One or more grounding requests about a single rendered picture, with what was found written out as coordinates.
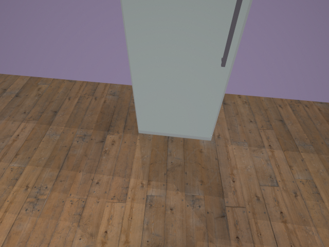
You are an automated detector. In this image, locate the handle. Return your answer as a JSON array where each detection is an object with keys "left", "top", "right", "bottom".
[{"left": 221, "top": 0, "right": 243, "bottom": 67}]

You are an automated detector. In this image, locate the fridge door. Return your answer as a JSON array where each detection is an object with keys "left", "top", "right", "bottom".
[{"left": 122, "top": 0, "right": 250, "bottom": 138}]

